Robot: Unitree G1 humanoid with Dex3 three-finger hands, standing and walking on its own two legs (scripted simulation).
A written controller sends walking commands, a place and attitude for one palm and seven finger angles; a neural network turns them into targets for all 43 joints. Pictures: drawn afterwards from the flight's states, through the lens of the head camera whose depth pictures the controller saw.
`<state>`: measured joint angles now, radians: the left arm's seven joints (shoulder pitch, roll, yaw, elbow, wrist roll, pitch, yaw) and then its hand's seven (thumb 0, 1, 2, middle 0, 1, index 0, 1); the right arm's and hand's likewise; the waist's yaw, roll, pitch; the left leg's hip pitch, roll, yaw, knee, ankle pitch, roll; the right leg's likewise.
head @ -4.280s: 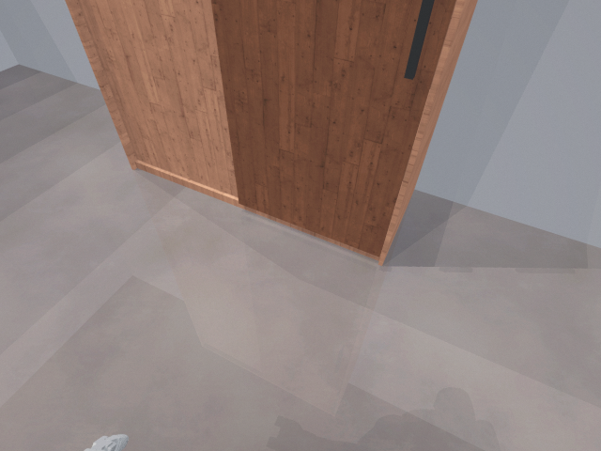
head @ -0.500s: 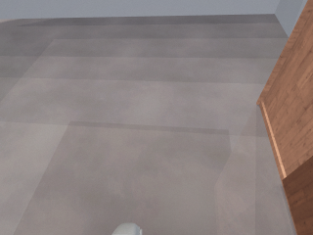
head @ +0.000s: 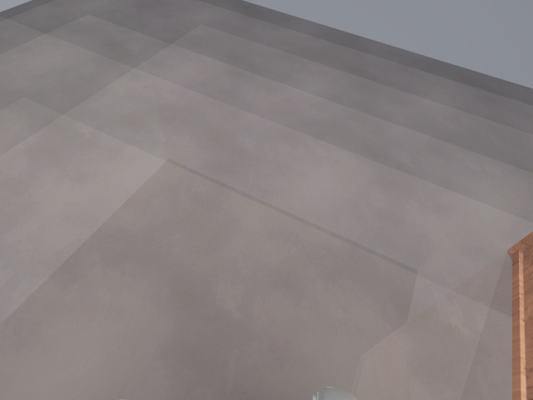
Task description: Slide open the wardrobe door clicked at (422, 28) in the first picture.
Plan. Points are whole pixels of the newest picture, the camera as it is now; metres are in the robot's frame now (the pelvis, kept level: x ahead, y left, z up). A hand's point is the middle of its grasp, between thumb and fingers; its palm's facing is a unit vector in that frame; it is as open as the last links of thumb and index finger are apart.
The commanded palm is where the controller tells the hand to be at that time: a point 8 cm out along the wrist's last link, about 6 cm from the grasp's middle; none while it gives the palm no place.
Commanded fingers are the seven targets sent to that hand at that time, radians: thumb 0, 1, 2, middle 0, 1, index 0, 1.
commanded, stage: walk to a spot facing it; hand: right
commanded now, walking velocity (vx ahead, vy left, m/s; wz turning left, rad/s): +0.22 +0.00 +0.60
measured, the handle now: out of the picture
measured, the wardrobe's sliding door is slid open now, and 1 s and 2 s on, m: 0.00 0.00 0.00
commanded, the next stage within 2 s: turn to face it in 0.72 s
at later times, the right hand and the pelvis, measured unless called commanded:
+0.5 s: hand out of the picture +0.16 -0.27 -0.18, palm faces -0.19 +0.96 -0.20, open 7.4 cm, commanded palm none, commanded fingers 0.00 -0.90 -0.90 0.20 0.30 0.20 0.30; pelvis +0.07 -0.06 +0.00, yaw +18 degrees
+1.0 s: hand (309, 293) +0.34 -0.07 -0.15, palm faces -0.53 +0.81 -0.25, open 7.4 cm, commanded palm none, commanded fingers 0.00 -0.90 -0.90 0.20 0.30 0.20 0.30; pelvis +0.13 +0.01 -0.01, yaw +31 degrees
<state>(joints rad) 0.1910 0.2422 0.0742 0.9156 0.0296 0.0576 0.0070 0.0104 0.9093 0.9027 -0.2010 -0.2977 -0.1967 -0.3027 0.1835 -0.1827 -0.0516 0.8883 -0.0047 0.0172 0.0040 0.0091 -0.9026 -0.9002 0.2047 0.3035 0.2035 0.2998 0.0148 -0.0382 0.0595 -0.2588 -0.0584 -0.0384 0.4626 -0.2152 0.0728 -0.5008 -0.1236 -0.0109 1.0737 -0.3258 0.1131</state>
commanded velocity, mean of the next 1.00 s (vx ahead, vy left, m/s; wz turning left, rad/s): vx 0.04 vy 0.00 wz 0.35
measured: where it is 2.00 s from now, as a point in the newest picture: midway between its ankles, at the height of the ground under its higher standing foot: outside the picture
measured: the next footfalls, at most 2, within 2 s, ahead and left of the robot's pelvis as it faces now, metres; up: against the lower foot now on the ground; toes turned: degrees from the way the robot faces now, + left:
right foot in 0.28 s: +0.10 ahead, -0.15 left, +0.00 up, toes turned +7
left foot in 0.80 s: +0.13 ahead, +0.12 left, +0.00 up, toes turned +35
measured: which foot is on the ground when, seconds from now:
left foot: down 0.00-0.28, up 0.30-0.78, down 0.80-1.00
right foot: up 0.00-0.26, down 0.28-0.80, up 0.82-1.00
